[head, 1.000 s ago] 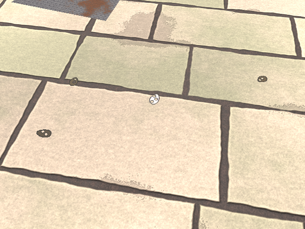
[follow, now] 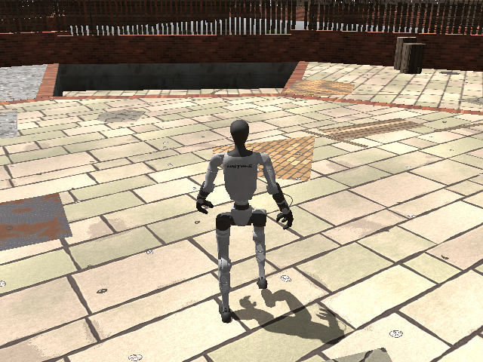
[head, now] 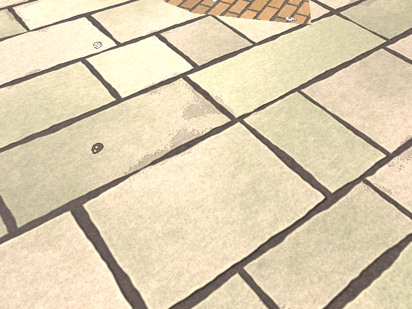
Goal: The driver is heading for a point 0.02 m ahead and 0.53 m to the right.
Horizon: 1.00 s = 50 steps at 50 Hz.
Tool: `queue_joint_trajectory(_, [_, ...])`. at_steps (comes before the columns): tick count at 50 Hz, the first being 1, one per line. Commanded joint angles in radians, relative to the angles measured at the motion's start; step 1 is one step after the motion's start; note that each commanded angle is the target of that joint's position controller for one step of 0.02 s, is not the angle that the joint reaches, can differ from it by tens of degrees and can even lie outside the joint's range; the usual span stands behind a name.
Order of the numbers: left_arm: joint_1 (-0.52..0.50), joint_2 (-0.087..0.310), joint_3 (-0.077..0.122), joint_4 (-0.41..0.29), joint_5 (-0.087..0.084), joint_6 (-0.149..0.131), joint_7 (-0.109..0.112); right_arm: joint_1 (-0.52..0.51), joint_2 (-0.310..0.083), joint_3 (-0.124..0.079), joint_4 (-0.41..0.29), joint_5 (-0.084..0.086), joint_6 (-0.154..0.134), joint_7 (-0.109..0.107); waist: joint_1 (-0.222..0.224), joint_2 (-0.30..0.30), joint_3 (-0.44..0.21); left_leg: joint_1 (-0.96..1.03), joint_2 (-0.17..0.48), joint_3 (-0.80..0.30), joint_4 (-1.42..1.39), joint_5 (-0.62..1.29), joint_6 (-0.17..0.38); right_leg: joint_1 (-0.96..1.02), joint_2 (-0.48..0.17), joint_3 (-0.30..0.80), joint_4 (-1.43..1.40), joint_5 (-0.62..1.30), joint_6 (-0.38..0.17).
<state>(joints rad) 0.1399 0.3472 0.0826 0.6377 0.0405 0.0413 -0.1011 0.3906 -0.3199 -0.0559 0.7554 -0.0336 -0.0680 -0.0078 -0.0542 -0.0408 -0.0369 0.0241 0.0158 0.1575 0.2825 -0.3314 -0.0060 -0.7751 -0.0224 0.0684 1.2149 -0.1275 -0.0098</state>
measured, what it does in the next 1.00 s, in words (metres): walks ahead, turning right: right foot, then left foot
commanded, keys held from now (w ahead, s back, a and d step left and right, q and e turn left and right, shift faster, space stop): w+e+shift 0.22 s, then e+shift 0.52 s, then w+e+shift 0.26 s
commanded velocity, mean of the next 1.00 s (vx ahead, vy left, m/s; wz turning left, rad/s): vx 0.51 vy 0.00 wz -0.99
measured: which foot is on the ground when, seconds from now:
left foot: down 0.00-0.22, up 0.24-0.62, down 0.64-1.00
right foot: up 0.00-0.20, down 0.22-0.64, up 0.66-1.00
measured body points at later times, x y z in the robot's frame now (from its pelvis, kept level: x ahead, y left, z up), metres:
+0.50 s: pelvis +0.33 -0.15 +0.00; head +0.39 -0.18 +0.44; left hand +0.51 +0.10 -0.12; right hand +0.39 -0.46 -0.10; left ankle +0.54 -0.05 -0.66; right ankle +0.26 -0.15 -0.74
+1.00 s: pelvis +0.52 -0.24 +0.01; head +0.50 -0.26 +0.46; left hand +0.85 -0.25 -0.06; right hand +0.30 -0.47 -0.11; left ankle +0.63 -0.20 -0.74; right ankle +0.43 -0.31 -0.69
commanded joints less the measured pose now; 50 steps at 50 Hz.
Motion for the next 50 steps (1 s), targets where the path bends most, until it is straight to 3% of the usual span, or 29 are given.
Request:
queue_joint_trajectory(1, [-0.213,0.042,-0.005,-0.121,-0.001,-0.021,-0.014,0.054,-0.116,-0.029,-0.012,-0.005,-0.025,0.000,-0.044,0.135,0.203,0.041,0.266,-0.122,-0.200,-0.055,0.094,-0.238,-0.043,-0.039,-0.081,0.009,-0.022])
queue_joint_trajectory(4, [-0.315,0.011,-0.028,-0.155,-0.002,-0.029,-0.026,0.096,-0.106,-0.026,0.032,-0.013,-0.028,-0.006,-0.064,0.126,0.248,0.078,0.272,-0.011,-0.225,0.080,0.088,-0.195,-0.066,-0.134,-0.232,-0.028,-0.069])
queue_joint_trajectory(6, [-0.347,-0.017,-0.046,-0.172,-0.005,-0.032,-0.025,0.129,-0.113,-0.024,0.068,-0.018,-0.023,-0.011,-0.057,0.129,0.250,0.129,0.271,0.070,-0.175,0.399,0.084,-0.132,-0.045,-0.203,-0.325,-0.104,-0.118])
queue_joint_trajectory(8, [-0.248,-0.017,-0.047,-0.143,-0.010,-0.033,-0.004,0.100,-0.146,-0.025,0.078,-0.011,-0.014,-0.017,0.028,0.157,0.148,0.110,0.266,0.150,0.002,1.114,0.067,0.137,0.064,-0.295,-0.404,-0.179,-0.176])
queue_joint_trajectory(9, [-0.119,0.015,-0.032,-0.111,-0.013,-0.037,0.009,0.097,-0.186,-0.033,0.080,-0.009,-0.001,-0.019,0.104,0.177,0.057,0.104,0.286,0.154,0.185,1.369,0.071,0.297,0.124,-0.308,-0.402,-0.239,-0.197])
queue_joint_trajectory(10, [0.079,0.059,-0.009,-0.059,-0.017,-0.043,0.022,0.075,-0.227,-0.042,0.068,0.001,0.008,-0.017,0.198,0.193,-0.055,0.019,0.309,0.142,0.421,1.431,0.079,0.547,0.167,-0.283,-0.425,-0.259,-0.223])
queue_joint_trajectory(11, [0.312,0.119,0.028,0.020,-0.013,-0.049,0.043,0.030,-0.229,-0.041,0.046,0.002,0.008,-0.009,0.309,0.152,-0.168,-0.199,0.289,0.133,0.740,1.210,0.056,0.899,0.168,-0.177,-0.536,-0.235,-0.252])
queue_joint_trajectory(12, [0.206,0.244,0.062,0.011,-0.011,-0.036,0.062,0.071,-0.081,-0.008,-0.033,0.012,-0.002,0.021,0.161,-0.160,-0.197,-0.680,0.096,0.102,1.124,0.050,-0.018,1.202,-0.108,0.340,-0.704,-0.475,-0.339])
queue_joint_trajectory(13, [0.257,0.295,0.075,-0.037,-0.012,-0.028,0.074,-0.037,-0.118,-0.010,-0.117,0.012,-0.023,0.026,0.196,-0.083,-0.344,-0.842,-0.003,-0.103,1.341,-0.150,-0.044,1.291,-0.271,0.778,-0.853,-0.353,-0.413])
queue_joint_trajectory(14, [0.297,0.275,0.072,0.008,-0.010,-0.032,0.088,-0.192,-0.141,-0.014,-0.155,0.017,-0.034,0.021,0.223,0.049,-0.238,-0.908,0.043,-0.199,1.320,-0.031,-0.033,1.228,-0.233,0.649,-0.867,-0.003,-0.366])
queue_joint_trajectory(15, [0.276,0.253,0.066,0.040,-0.018,-0.042,0.101,-0.152,-0.097,0.002,-0.151,0.025,-0.040,0.013,0.148,0.058,-0.096,-0.867,0.076,-0.185,1.241,-0.012,-0.033,1.049,-0.220,0.514,-0.846,0.309,-0.351])
queue_joint_trajectory(16, [0.219,0.207,0.053,0.039,-0.021,-0.055,0.110,-0.118,-0.091,0.006,-0.124,0.009,-0.030,0.006,0.086,0.118,-0.006,-0.802,0.118,-0.187,1.147,-0.027,-0.038,0.890,-0.165,0.375,-0.824,0.485,-0.316])
queue_joint_trajectory(17, [0.159,0.162,0.036,0.025,-0.033,-0.060,0.114,-0.057,-0.089,0.006,-0.105,-0.010,-0.007,0.005,0.030,0.119,0.035,-0.716,0.128,-0.185,1.114,-0.046,-0.049,0.746,-0.121,0.298,-0.834,0.626,-0.304])
queue_joint_trajectory(19, [0.128,0.116,0.017,0.028,-0.051,-0.073,0.112,-0.034,-0.094,0.004,-0.103,-0.030,0.036,0.009,-0.009,0.068,0.040,-0.632,0.148,-0.182,1.004,-0.083,-0.080,0.610,-0.070,0.229,-0.853,0.779,-0.299])
queue_joint_trajectory(22, [0.121,0.135,0.024,0.042,-0.039,-0.078,0.108,-0.130,-0.058,0.015,-0.128,-0.027,0.058,0.012,-0.002,0.081,0.002,-0.595,0.090,-0.120,0.859,0.037,-0.083,0.533,0.044,0.171,-0.844,0.883,-0.234])
queue_joint_trajectory(23, [0.167,0.137,0.025,0.052,-0.039,-0.079,0.106,-0.156,-0.053,0.019,-0.153,-0.016,0.056,0.009,0.013,0.032,0.013,-0.589,0.074,-0.120,0.780,0.090,-0.071,0.521,0.034,0.189,-0.804,1.008,-0.233])
queue_joint_trajectory(27, [0.234,0.108,0.026,0.088,-0.043,-0.051,0.116,-0.327,-0.046,0.040,-0.190,-0.003,0.040,0.003,0.108,-0.002,0.008,-0.510,-0.047,-0.112,0.447,0.318,-0.029,0.566,0.105,0.237,-0.752,0.765,-0.129])
queue_joint_trajectory(30, [0.187,0.143,0.038,0.075,-0.035,-0.049,0.130,-0.252,-0.092,0.032,-0.169,0.006,0.026,-0.010,0.060,-0.022,-0.036,-0.274,-0.115,-0.171,0.252,0.378,0.001,0.567,0.119,0.337,-0.608,0.672,-0.038])
queue_joint_trajectory(31, [0.144,0.161,0.044,0.060,-0.034,-0.056,0.129,-0.153,-0.124,0.021,-0.141,0.010,0.021,-0.023,0.002,-0.033,-0.063,-0.168,-0.096,-0.206,0.201,0.421,0.012,0.563,0.130,0.354,-0.491,0.631,-0.016])
queue_joint_trajectory(32, [0.110,0.139,0.037,0.042,-0.046,-0.068,0.120,-0.004,-0.152,0.011,-0.103,0.008,0.007,-0.035,-0.083,0.012,-0.108,0.022,0.018,-0.270,0.114,0.613,0.043,0.496,0.165,0.295,-0.259,0.410,0.010])
queue_joint_trajectory(33, [0.184,0.008,0.009,0.019,-0.058,-0.065,0.122,0.032,-0.186,0.009,-0.112,0.003,0.005,-0.044,-0.038,0.210,-0.212,0.235,0.340,-0.480,0.238,1.159,0.115,0.325,0.279,0.126,0.083,-0.602,0.008])
queue_joint_trajectory(34, [0.377,0.061,0.013,0.014,-0.063,-0.054,0.134,0.001,-0.189,-0.004,-0.137,0.003,0.018,-0.036,0.055,0.243,-0.440,0.314,0.579,-0.742,0.271,1.232,0.285,0.256,0.230,0.106,0.281,-0.582,0.022])
queue_joint_trajectory(35, [0.315,0.116,0.022,0.048,-0.023,-0.037,0.131,-0.117,-0.135,-0.004,-0.177,0.011,0.032,-0.045,0.043,0.148,-0.383,0.168,0.495,-0.729,0.187,0.919,0.309,0.244,0.160,0.065,0.295,-0.415,0.021])
queue_joint_trajectory(36, [0.214,0.133,0.028,0.034,-0.009,-0.020,0.116,-0.182,-0.051,0.024,-0.189,0.014,0.042,-0.048,0.042,0.095,-0.226,0.014,0.395,-0.568,0.132,0.666,0.274,0.228,0.126,0.042,0.252,-0.345,0.027])
queue_joint_trajectory(37, [0.182,0.120,0.031,0.027,-0.008,-0.004,0.102,-0.224,-0.025,0.034,-0.189,0.007,0.053,-0.048,0.059,0.090,-0.148,-0.074,0.332,-0.474,0.088,0.497,0.235,0.229,0.100,0.028,0.217,-0.320,0.039])
queue_joint_trajectory(39, [0.216,0.095,0.021,0.023,-0.007,0.028,0.062,-0.210,-0.068,0.019,-0.158,0.003,0.058,-0.035,0.076,0.193,-0.054,-0.255,0.262,-0.354,-0.033,0.030,0.172,0.292,0.051,-0.009,0.082,-0.297,0.023])
queue_joint_trajectory(41, [0.170,0.068,0.008,-0.008,-0.006,0.029,0.038,-0.188,-0.114,-0.005,-0.131,0.001,0.049,-0.021,0.075,0.213,-0.018,-0.299,0.262,-0.319,-0.119,-0.226,0.143,0.292,0.030,-0.053,-0.037,-0.297,-0.008])
queue_joint_trajectory(44, [0.064,0.059,-0.002,-0.057,0.002,0.020,0.012,-0.158,-0.151,-0.029,-0.115,0.010,0.029,-0.015,0.059,0.178,0.000,-0.293,0.327,-0.280,-0.190,-0.324,0.141,0.266,-0.017,-0.073,-0.163,-0.250,-0.042])
queue_joint_trajectory(50, [0.027,0.055,-0.011,-0.068,-0.026,0.008,-0.008,-0.221,-0.191,-0.052,-0.124,0.004,0.037,-0.006,0.085,0.176,0.014,-0.361,0.318,-0.048,-0.180,-0.291,0.066,0.452,-0.008,-0.186,-0.429,-0.266,-0.080])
